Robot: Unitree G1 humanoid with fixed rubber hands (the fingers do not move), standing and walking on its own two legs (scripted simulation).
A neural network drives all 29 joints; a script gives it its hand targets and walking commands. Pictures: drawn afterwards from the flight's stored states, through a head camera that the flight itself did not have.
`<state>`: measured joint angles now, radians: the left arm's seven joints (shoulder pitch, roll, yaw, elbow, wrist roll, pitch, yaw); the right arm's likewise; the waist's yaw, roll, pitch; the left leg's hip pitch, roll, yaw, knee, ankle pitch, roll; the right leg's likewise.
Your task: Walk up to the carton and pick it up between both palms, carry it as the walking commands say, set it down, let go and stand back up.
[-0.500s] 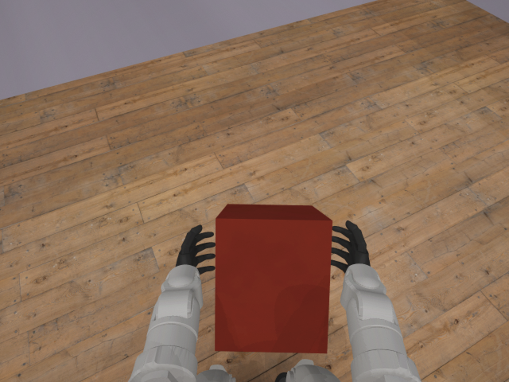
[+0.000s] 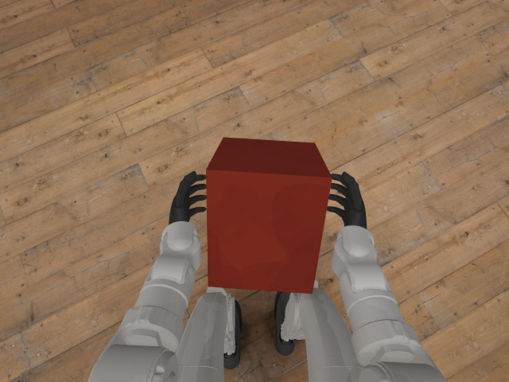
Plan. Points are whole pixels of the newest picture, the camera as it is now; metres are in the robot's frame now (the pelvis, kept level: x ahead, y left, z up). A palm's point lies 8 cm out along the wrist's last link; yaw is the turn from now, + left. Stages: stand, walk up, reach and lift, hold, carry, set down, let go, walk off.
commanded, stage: set down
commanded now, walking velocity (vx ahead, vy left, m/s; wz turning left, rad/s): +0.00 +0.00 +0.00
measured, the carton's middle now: (264, 210) +0.40 +0.00 -0.21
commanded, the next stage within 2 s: none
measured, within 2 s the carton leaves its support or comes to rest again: neither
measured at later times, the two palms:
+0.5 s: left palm (196, 213) +0.39 +0.14 -0.19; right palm (338, 218) +0.38 -0.14 -0.19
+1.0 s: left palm (207, 210) +0.42 +0.13 -0.29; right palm (327, 216) +0.41 -0.15 -0.29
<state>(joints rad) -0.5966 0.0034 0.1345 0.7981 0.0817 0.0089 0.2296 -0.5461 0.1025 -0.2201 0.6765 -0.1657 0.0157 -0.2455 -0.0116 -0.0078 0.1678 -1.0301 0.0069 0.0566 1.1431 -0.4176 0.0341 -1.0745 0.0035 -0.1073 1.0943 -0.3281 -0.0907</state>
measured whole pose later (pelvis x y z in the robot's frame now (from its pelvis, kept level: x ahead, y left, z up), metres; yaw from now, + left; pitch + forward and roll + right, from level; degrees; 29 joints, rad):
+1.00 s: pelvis -0.04 +0.00 -0.13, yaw -1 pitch +22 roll +1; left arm -1.02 0.20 0.00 0.71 -0.21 0.11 0.31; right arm -1.01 -0.13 -0.03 0.67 0.18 0.12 -0.38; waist -0.01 -0.01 0.53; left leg -1.50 0.00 0.05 1.67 -0.55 0.03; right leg -1.57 0.00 -0.09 1.61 -0.43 -0.11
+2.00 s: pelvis -0.05 +0.01 -0.28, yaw -1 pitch +25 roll +3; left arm -1.48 0.29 0.19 1.05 -0.16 0.18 0.15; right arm -1.53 -0.24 -0.08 1.07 0.18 0.18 -0.27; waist -0.01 -0.01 0.52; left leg -1.99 -0.02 0.08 2.17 -0.62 0.03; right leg -2.09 0.00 -0.08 2.10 -0.45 -0.12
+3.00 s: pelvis +0.00 +0.02 -0.32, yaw +0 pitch +35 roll +2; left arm -1.44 0.22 0.40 0.87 -0.07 0.16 -0.04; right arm -1.52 -0.28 -0.25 1.00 0.13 0.14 -0.06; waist -0.01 -0.01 0.41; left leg -2.19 -0.05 0.08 2.31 -0.74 0.04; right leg -2.29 0.00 -0.08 2.25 -0.57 -0.11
